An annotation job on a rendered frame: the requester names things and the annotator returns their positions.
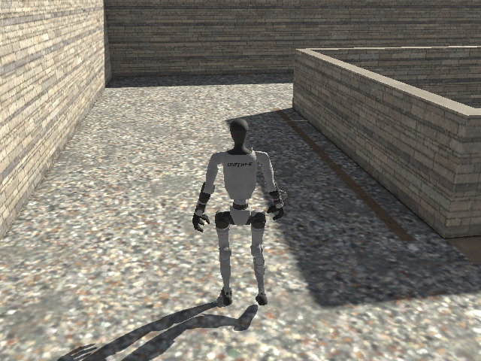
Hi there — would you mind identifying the robot left hand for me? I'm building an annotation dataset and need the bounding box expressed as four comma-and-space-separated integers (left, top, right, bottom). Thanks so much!
192, 213, 210, 232

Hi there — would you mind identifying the robot right hand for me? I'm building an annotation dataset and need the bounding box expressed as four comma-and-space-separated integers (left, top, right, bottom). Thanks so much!
267, 205, 285, 220

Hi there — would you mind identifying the left robot forearm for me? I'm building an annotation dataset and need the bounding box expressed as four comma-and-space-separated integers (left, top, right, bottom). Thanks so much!
195, 182, 210, 216

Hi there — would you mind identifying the robot head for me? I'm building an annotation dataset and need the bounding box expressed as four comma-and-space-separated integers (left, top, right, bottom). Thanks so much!
227, 119, 252, 155

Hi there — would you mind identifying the robot left foot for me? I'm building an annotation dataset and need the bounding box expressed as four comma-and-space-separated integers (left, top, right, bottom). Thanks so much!
222, 287, 232, 305

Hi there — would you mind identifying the right robot upper arm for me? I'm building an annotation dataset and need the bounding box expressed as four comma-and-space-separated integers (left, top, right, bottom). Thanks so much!
256, 151, 277, 192

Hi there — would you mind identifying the right robot forearm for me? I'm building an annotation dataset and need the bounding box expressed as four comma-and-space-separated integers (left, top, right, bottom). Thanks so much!
269, 181, 283, 208

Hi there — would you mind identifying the left robot upper arm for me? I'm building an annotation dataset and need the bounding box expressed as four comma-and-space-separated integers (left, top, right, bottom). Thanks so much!
203, 152, 224, 194

